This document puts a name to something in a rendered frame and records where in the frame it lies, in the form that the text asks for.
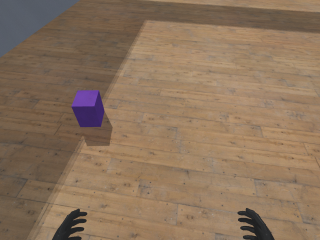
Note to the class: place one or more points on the robot right hand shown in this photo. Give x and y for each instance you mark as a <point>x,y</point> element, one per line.
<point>259,227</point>

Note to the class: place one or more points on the carton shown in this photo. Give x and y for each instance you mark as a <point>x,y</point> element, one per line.
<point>88,108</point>

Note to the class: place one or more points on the robot left hand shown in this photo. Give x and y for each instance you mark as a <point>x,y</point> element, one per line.
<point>65,230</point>

